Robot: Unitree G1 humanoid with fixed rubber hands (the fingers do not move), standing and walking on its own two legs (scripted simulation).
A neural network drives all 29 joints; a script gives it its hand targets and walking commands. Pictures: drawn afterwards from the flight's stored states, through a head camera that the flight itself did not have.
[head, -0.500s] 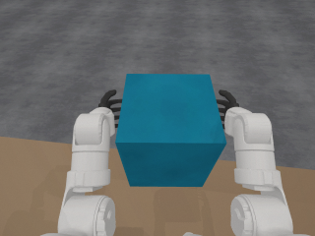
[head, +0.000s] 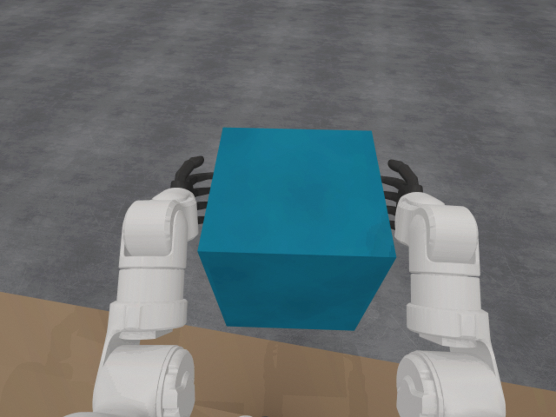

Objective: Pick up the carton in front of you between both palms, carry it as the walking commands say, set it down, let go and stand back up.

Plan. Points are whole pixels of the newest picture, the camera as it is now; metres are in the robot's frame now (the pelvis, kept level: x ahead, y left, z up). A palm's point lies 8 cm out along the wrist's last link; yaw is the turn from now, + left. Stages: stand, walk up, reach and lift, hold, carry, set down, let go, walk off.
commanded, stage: carry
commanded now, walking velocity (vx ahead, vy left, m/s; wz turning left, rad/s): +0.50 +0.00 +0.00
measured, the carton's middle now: (293, 236) +0.36 +0.02 +0.06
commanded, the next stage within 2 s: none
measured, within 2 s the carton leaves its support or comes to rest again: neither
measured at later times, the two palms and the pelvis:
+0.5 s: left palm (236, 98) +0.64 +0.15 +0.12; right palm (389, 105) +0.64 -0.15 +0.12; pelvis +0.29 +0.00 -0.01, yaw +2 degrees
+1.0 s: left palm (240, 42) +0.92 +0.18 +0.11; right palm (357, 45) +0.94 -0.11 +0.10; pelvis +0.58 +0.01 -0.02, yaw +2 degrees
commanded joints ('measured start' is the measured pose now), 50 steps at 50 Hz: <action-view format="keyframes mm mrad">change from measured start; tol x16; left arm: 1 -679 -1109 -653 -9 -439 8 -276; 16 -627 -1074 -690 -230 -348 -32 -176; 29 -515 -992 -560 40 -309 3 -234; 34 -752 -1155 -666 -164 -437 -29 -252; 50 -563 -998 -671 -157 -411 5 -253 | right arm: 1 -595 923 582 42 342 -20 229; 16 -702 1057 738 -222 523 -49 263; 28 -669 1051 687 18 479 -18 273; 50 -570 959 694 -113 390 -14 199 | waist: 1 -110 248 -527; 5 -97 58 -391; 25 -84 107 -344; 28 -1 -291 -560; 31 -20 -62 -410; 50 2 -148 -290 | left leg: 1 890 436 -622 97 389 202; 3 780 349 -635 -2 -10 210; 6 550 285 -469 -75 -31 126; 14 669 222 -279 -17 376 91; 25 575 132 -100 262 495 6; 26 437 107 -63 426 307 -16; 28 -165 -74 -106 925 -685 -99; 29 -269 -34 -159 997 -655 -66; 43 -344 81 -67 448 -243 -82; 50 -64 -19 53 12 -39 -29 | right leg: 1 -536 31 55 598 -45 53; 3 -684 -23 119 692 -23 11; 21 -625 -31 -43 -142 610 9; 26 -10 -56 -35 -327 707 -35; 27 261 -295 221 -148 1019 -69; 28 531 -489 597 -167 892 -286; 30 376 -399 595 -311 432 -255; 34 89 -308 371 -384 427 -167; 50 270 -203 85 -239 1125 -79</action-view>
